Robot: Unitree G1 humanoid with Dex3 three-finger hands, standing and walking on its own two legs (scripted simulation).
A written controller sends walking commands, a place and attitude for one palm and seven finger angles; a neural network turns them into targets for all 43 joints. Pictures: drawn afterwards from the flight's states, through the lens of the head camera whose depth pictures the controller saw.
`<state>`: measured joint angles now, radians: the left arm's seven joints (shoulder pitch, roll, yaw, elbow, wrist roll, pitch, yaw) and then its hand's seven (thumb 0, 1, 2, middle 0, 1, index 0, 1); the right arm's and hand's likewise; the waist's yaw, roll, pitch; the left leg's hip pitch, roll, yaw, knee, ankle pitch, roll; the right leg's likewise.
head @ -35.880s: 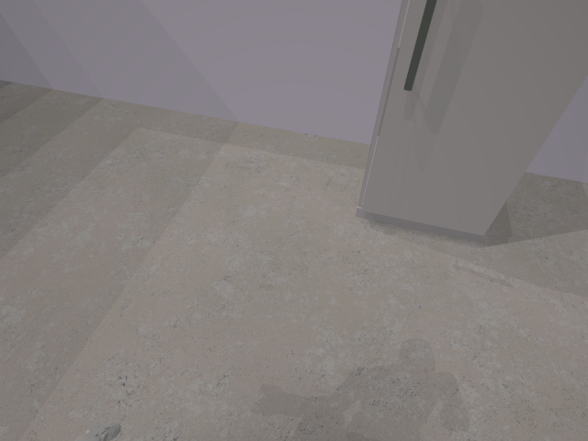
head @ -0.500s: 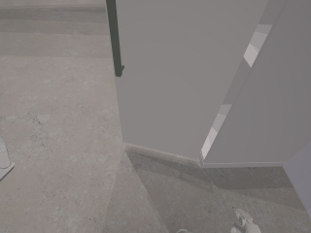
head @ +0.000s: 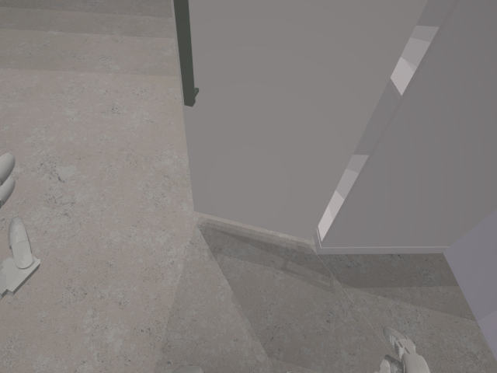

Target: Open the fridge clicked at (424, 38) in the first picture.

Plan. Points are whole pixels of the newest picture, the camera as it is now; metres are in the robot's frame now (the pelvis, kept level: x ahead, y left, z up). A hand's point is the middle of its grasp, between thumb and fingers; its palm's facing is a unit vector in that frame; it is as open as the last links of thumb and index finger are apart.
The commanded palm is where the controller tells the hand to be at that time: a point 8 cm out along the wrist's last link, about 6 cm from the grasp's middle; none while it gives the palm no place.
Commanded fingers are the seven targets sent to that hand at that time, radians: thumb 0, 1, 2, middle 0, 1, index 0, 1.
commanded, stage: let the arm hang, fingers relaxed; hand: left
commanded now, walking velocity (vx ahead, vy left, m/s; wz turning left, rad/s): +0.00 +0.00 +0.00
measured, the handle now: (187, 25) +0.78 +0.19 +0.16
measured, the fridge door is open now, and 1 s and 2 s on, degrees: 74 74 74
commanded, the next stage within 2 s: look to check the result in 1.20 s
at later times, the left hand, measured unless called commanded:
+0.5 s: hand out of the picture +0.04 +0.20 -0.16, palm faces +0.07 -0.98 -0.17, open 6.9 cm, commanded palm none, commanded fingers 0.00 0.90 0.90 -0.20 -0.30 -0.20 -0.30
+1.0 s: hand out of the picture +0.10 +0.21 -0.14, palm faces +0.01 -0.98 -0.21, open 7.3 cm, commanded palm none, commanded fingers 0.00 0.90 0.90 -0.20 -0.30 -0.20 -0.30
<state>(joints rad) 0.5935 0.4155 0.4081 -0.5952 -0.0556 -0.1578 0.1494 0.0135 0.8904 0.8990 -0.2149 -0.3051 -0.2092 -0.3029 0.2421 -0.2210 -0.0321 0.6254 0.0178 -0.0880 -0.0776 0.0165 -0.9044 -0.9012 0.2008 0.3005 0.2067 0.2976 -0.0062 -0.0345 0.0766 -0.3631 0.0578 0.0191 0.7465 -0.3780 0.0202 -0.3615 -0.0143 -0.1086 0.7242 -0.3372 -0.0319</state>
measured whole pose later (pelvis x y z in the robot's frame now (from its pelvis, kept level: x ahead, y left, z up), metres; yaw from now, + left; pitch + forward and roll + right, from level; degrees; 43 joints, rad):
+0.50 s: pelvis +0.01 +0.01 +0.02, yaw +2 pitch +0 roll -1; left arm 0.31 0.21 0.03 0.86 0.01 0.05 0.01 -0.02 1.01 0.90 -0.21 -0.30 -0.20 -0.30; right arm 0.36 -0.18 0.00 0.91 -0.03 0.03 -0.01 0.01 -0.91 -0.90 0.20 0.30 0.21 0.30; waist 0.00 -0.05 0.08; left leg -0.32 0.02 0.03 0.62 -0.30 0.01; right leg -0.31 0.00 -0.03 0.58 -0.26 -0.01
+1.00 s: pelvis +0.05 +0.03 +0.03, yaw +0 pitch -1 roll +0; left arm 0.21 0.17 0.01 1.07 0.01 0.00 0.03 0.01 0.93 0.90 -0.20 -0.30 -0.20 -0.30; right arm 0.26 -0.16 -0.01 1.08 -0.01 -0.02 -0.04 0.02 -0.93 -0.90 0.20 0.30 0.21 0.30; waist -0.01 0.01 0.05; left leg -0.15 0.00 0.08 0.44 -0.28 0.03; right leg -0.17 -0.01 0.02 0.43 -0.26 0.02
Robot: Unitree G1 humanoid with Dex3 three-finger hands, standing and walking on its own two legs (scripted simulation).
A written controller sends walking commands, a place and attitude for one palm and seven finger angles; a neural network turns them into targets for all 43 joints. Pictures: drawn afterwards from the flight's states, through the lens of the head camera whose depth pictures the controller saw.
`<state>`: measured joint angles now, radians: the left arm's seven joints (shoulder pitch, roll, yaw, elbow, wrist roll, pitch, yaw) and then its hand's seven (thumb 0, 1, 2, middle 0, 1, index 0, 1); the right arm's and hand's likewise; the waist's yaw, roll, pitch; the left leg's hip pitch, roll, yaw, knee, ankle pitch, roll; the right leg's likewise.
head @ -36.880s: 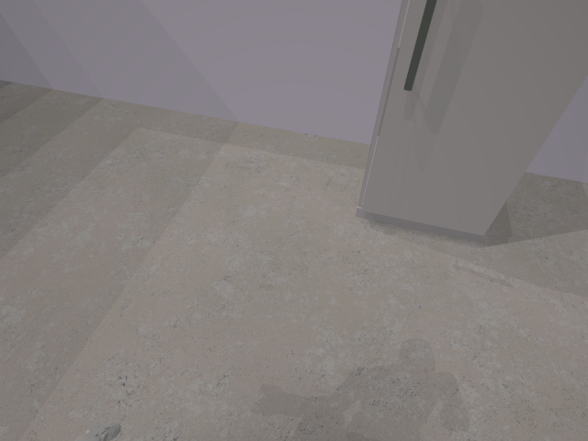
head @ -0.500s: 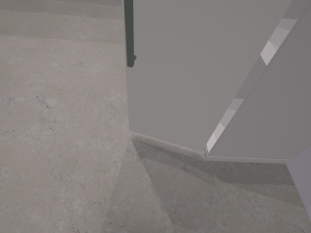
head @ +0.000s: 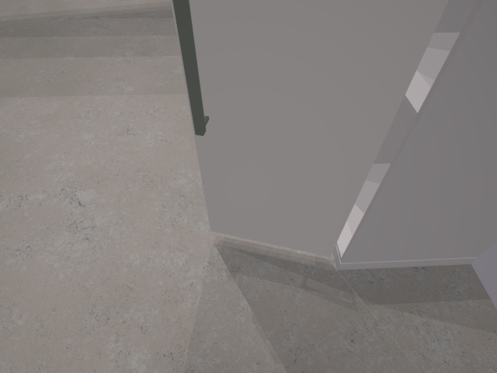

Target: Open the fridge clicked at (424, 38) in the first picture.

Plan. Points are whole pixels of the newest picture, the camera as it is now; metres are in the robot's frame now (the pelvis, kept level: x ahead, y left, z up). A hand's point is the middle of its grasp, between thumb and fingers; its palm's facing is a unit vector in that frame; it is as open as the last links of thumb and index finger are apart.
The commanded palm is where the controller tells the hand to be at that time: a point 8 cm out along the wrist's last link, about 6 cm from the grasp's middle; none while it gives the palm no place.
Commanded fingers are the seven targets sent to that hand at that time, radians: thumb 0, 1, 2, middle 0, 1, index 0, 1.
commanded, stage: let the arm hang, fingers relaxed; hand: left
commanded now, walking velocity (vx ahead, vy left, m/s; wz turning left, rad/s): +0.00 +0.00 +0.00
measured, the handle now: (194, 59) +0.72 +0.16 +0.13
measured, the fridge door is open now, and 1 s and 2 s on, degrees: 74 74 74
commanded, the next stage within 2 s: look to check the result in 0.20 s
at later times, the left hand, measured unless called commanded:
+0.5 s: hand out of the picture +0.02 +0.17 -0.17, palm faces +0.01 -0.98 -0.19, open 7.4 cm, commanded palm none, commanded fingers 0.00 0.90 0.90 -0.20 -0.30 -0.20 -0.30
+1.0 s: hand out of the picture +0.02 +0.17 -0.18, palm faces +0.01 -0.98 -0.19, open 7.3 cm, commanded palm none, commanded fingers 0.00 0.90 0.90 -0.20 -0.30 -0.20 -0.30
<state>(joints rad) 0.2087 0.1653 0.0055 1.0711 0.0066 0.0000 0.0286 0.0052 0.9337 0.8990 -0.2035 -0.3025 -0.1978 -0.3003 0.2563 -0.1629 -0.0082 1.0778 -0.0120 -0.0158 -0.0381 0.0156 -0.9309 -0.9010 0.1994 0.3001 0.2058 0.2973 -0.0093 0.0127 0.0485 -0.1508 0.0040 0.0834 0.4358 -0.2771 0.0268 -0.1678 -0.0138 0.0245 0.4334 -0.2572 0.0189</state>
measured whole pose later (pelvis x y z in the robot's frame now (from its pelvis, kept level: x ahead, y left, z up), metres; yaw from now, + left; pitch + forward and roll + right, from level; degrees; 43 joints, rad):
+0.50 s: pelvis +0.02 -0.01 +0.00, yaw +0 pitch -1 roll +0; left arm 0.25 0.15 0.01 1.12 0.00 0.00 0.03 0.00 0.91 0.90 -0.20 -0.30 -0.20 -0.30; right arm 0.28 -0.15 -0.01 1.13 -0.01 -0.01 -0.04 0.01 -0.91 -0.90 0.20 0.30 0.20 0.30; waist -0.01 0.01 0.07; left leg -0.11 0.02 0.08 0.41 -0.29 0.01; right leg -0.12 0.00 0.02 0.39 -0.26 0.01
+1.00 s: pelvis +0.02 +0.00 +0.00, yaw -1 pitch -1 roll +0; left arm 0.26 0.15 0.01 1.12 0.00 0.00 0.03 0.00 0.92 0.90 -0.20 -0.30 -0.20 -0.30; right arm 0.29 -0.14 -0.01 1.13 -0.01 -0.01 -0.05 0.01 -0.91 -0.90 0.20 0.30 0.20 0.30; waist -0.01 0.01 0.07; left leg -0.10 0.02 0.09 0.41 -0.29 0.02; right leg -0.12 0.00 0.03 0.40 -0.27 0.01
